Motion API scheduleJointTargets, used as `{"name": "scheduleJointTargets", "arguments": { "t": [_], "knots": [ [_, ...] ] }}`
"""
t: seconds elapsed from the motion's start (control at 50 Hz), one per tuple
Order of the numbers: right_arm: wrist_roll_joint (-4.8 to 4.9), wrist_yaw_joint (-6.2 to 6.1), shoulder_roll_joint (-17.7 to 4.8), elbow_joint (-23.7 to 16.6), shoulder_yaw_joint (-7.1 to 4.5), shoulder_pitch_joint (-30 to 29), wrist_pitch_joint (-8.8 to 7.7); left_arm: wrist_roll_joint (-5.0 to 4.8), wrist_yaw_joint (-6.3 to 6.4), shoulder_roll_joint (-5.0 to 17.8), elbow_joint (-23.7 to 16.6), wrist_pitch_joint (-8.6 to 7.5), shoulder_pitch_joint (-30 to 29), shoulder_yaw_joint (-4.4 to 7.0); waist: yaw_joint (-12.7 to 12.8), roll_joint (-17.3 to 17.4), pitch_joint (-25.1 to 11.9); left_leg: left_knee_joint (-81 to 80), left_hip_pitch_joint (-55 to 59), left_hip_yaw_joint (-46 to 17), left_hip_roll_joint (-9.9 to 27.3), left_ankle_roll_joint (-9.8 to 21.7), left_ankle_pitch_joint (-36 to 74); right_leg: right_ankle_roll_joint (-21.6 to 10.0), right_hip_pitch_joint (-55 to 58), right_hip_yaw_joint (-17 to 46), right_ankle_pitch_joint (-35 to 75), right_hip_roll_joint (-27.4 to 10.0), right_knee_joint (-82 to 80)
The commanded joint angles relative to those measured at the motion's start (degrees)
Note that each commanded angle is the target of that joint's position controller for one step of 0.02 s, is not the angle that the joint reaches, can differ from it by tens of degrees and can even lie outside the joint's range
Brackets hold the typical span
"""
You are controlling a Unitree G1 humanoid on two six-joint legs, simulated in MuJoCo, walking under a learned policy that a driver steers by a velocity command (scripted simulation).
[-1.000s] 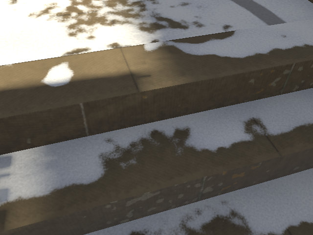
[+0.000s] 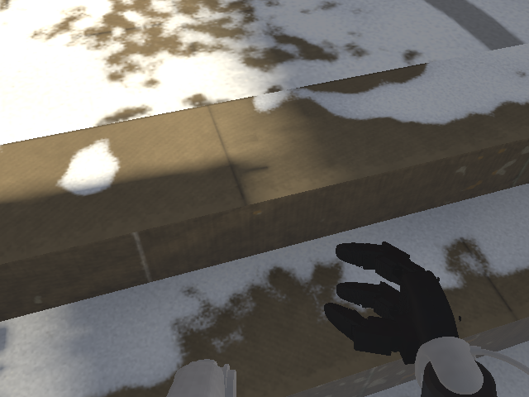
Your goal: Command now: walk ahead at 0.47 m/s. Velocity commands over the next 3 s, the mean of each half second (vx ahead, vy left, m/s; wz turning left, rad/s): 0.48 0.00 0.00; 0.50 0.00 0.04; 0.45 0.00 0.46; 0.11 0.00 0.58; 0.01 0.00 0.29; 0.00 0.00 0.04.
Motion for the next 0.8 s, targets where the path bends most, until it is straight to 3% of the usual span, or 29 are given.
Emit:
{"name": "scheduleJointTargets", "arguments": {
  "t": [0.02,0.04,0.06,0.08,0.1,0.12,0.16,0.2,0.24,0.3,0.34,0.38,0.44,0.46,0.5,0.52,0.54,0.56,0.6,0.62,0.64,0.66,0.68,0.7,0.72,0.74,0.76,0.78,0.8],
  "knots": [
    [0.80,-0.96,-8.1,5.5,-3.76,24.9,1.26,-2.74,0.44,17.6,-7.4,-2.45,-8.7,3.74,-15.2,-8.0,-13.2,-15.5,52.3,5.2,-6.0,0.2,2.8,-10.4,-18.8,-3.3,89.8,-9.0,9.7],
    [-0.31,-1.30,-11.5,6.6,-5.18,28.9,0.75,-2.63,-0.39,19.3,-7.9,-2.80,-8.6,5.15,-17.0,-8.5,-16.7,-27.5,52.8,4.1,-8.1,-0.2,-1.3,-8.4,-10.7,-3.5,94.1,-8.4,24.3],
    [-2.19,-1.44,-15.4,8.5,-7.07,30.6,0.32,-0.46,-1.14,17.5,-8.7,-3.13,-7.5,5.72,-16.5,-5.5,-17.6,-37.2,56.4,-7.2,-6.2,1.5,-8.6,-7.1,-13.6,0.1,81.9,-6.8,42.4],
    [-2.59,-1.95,-22.1,11.0,-9.13,33.8,0.38,0.79,-3.51,8.7,-13.0,-3.55,-9.6,4.71,-14.2,16.2,-15.8,-62.5,62.6,-40.4,8.8,6.1,-9.5,-3.8,-33.8,3.4,25.0,5.3,65.3],
    [-0.77,-2.45,-23.7,11.7,-10.56,29.6,0.76,4.00,-4.52,4.4,-16.2,-3.30,-9.7,4.75,-10.6,20.0,-16.3,-84.3,57.0,-64.1,13.8,4.9,-15.9,-3.2,-43.2,13.3,4.8,11.7,92.0],
    [-0.50,-1.44,-19.7,11.8,-9.84,20.7,-0.25,5.55,-4.79,0.6,-19.6,-2.75,-10.3,3.82,-3.7,12.6,-8.8,-83.6,49.0,-59.1,14.2,2.9,-31.0,-3.3,-50.3,13.7,8.1,8.6,102.3],
    [-0.59,-0.03,-10.0,18.5,-7.83,18.7,-2.11,6.10,-3.60,-1.4,-23.1,-1.78,-15.9,2.51,0.0,4.6,4.6,-73.7,36.3,-40.2,10.9,1.4,-23.9,-4.8,-59.6,7.3,11.8,5.2,107.4],
    [-2.54,0.88,-3.7,24.0,-6.55,20.9,-3.97,4.50,-2.22,-4.3,-23.9,0.10,-15.1,0.83,2.6,6.5,4.9,-72.4,34.2,-26.8,7.7,-1.1,-9.1,-6.4,-62.1,9.2,10.5,5.8,113.6],
    [-1.93,1.70,-4.6,28.0,-6.82,27.0,-4.75,4.06,-1.54,-6.7,-26.1,1.07,-19.0,-0.59,1.7,5.3,6.1,-74.4,39.4,-20.9,6.9,-1.7,-1.0,-6.8,-70.7,9.7,7.1,4.6,112.3],
    [-1.11,1.52,-8.2,27.1,-6.99,28.0,-5.68,3.69,-1.14,-2.9,-28.7,1.77,-26.8,-0.27,0.3,1.2,6.2,-80.6,38.8,-14.2,5.4,-1.2,9.5,-5.0,-69.1,2.4,8.4,4.1,99.7],
    [-1.00,0.87,-10.3,28.2,-7.12,34.2,-6.68,2.97,-0.20,-3.6,-28.6,2.16,-29.0,-0.25,-1.7,5.2,2.8,-82.1,48.2,-16.4,8.0,1.6,12.7,-5.0,-75.7,-1.1,6.5,3.3,110.6],
    [-1.32,0.77,-11.8,30.4,-7.84,40.9,-7.32,3.75,0.66,-6.3,-31.8,2.26,-36.6,-1.05,-4.9,5.5,4.6,-84.3,60.4,-19.5,10.0,2.0,11.4,-6.4,-90.8,-1.0,-2.2,2.2,120.9],
    [-1.77,-0.05,-9.8,32.3,-7.28,47.7,-6.43,3.65,-0.06,-7.3,-36.7,1.68,-46.6,-2.63,-7.9,3.4,5.9,-86.5,70.1,-16.0,8.2,-0.2,11.0,-6.7,-98.5,-5.1,-10.2,-0.5,112.6],
    [-0.65,-0.73,-7.6,34.2,-6.67,50.9,-5.67,3.02,-0.44,-8.2,-39.9,2.07,-51.1,-3.57,-8.9,5.7,6.3,-89.6,69.2,-16.0,7.4,-0.2,16.8,-6.8,-95.3,-6.9,-12.4,-1.1,108.5],
    [-0.32,-2.19,-9.5,33.4,-6.83,52.3,-4.45,3.01,-2.33,-6.1,-40.8,2.96,-51.8,-3.77,-10.6,5.6,4.3,-97.1,69.8,-13.1,6.8,1.6,31.9,-5.7,-85.1,-12.9,-12.8,-0.3,95.6],
    [0.12,-3.16,-9.8,33.1,-7.12,52.0,-3.95,2.53,-2.95,-8.2,-42.2,3.22,-52.8,-4.46,-10.2,7.1,3.2,-101.3,68.8,-11.3,8.5,2.2,39.8,-6.9,-74.3,-10.7,-13.6,-1.7,85.4],
    [1.05,-3.18,-8.7,31.0,-6.36,47.8,-3.72,1.10,-3.48,-7.2,-39.6,3.41,-49.6,-4.14,-8.4,2.7,0.5,-99.8,63.7,-6.1,5.3,0.6,58.5,-7.4,-57.3,-17.3,-11.9,2.6,71.8],
    [0.49,-2.79,-12.5,29.8,-7.05,47.6,-4.43,0.33,-3.14,-7.6,-37.1,3.55,-43.8,-3.39,-6.1,8.5,-7.3,-92.3,64.7,-5.1,8.0,1.3,91.7,-8.2,-42.9,-17.1,-11.8,6.9,69.2],
    [0.85,-1.36,-21.9,27.0,-9.69,44.1,-6.84,-0.13,-1.61,0.3,-31.5,4.53,-24.2,0.30,4.1,15.8,-19.1,-72.2,74.1,-5.8,12.5,0.8,118.6,-10.0,-28.2,-13.3,-13.0,10.6,60.0],
    [1.31,0.09,-23.1,25.0,-10.52,39.5,-8.52,1.37,-1.02,4.4,-29.5,4.28,-16.5,2.08,8.6,16.8,-23.0,-58.5,70.4,-5.1,11.3,0.2,112.6,-11.5,-17.7,-6.2,-11.1,8.4,53.7],
    [2.78,1.85,-18.4,22.2,-9.88,42.1,-9.87,2.87,-0.12,8.3,-26.4,3.31,-12.6,3.77,6.9,7.1,-25.5,-38.7,48.3,-7.4,4.3,-2.4,91.6,-18.3,-4.0,20.0,-21.3,-4.0,44.4],
    [1.43,3.74,-17.1,20.2,-11.09,37.1,-10.05,3.12,0.28,12.7,-26.0,4.65,-10.3,6.03,9.6,-4.0,-26.9,-8.7,40.2,-8.6,-10.4,-4.1,23.1,-24.0,-4.5,50.3,-17.9,-14.0,19.2],
    [-0.63,3.80,-13.6,17.8,-11.35,36.5,-9.83,2.93,-0.17,11.6,-26.1,3.98,-19.6,6.16,4.5,0.7,-25.6,14.1,33.6,-18.1,-9.1,-4.7,20.9,-23.8,-10.0,55.0,-18.1,-14.7,14.9],
    [-1.62,2.62,-9.5,13.7,-10.22,32.5,-8.96,2.02,-0.70,8.8,-22.9,2.77,-24.3,5.84,-0.7,7.5,-17.0,18.5,27.1,-15.1,-5.7,-4.5,24.0,-20.9,-17.3,45.9,-24.9,-14.0,15.4],
    [-2.70,1.30,-6.6,9.9,-9.11,26.7,-8.05,1.56,-0.84,5.6,-18.4,1.50,-22.0,4.94,-1.5,9.9,-7.8,22.3,19.9,-13.0,-4.6,-3.4,21.0,-18.9,-22.3,39.5,-25.3,-12.5,17.2],
    [-2.88,0.39,-3.2,8.3,-7.50,25.3,-6.99,2.82,-0.66,0.1,-13.8,0.60,-19.5,3.33,-4.6,11.0,-1.2,23.2,15.4,-13.9,-3.6,-2.2,19.9,-16.2,-27.3,30.6,-19.4,-10.1,18.5],
    [-0.81,5.29,-4.9,13.8,-4.96,26.1,-2.95,7.18,-5.13,-5.1,-9.9,1.73,-18.9,-0.79,-2.2,10.7,5.0,29.4,5.7,-28.2,-8.0,6.0,28.5,-15.9,-30.4,30.2,-6.5,-9.4,16.7],
    [-1.59,6.21,-7.9,13.3,-5.85,28.7,-2.24,7.59,-6.16,-3.6,-7.9,1.60,-16.7,-0.51,-5.4,10.1,4.5,27.4,1.4,-26.6,-7.1,8.0,30.7,-14.8,-30.5,24.7,-0.7,-9.4,17.0],
    [-1.41,6.86,-7.1,13.7,-5.42,29.2,-1.91,6.58,-6.70,-1.3,-6.3,1.06,-17.3,0.21,-7.7,8.4,3.3,27.1,-1.4,-24.9,-6.6,9.2,28.5,-13.5,-30.0,17.9,0.8,-9.3,15.6]
  ]
}}
Next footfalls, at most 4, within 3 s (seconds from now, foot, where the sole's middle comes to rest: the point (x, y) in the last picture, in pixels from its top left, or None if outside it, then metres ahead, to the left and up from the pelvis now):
0.06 left None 0.18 0.11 -0.61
0.60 right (306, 312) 0.54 -0.03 -0.44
1.18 left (210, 145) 0.81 0.19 -0.26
1.64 right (279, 55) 1.14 0.07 -0.26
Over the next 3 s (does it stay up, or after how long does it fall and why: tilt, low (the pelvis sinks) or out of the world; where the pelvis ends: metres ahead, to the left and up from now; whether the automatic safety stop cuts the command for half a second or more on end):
stays up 0.97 0.09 0.50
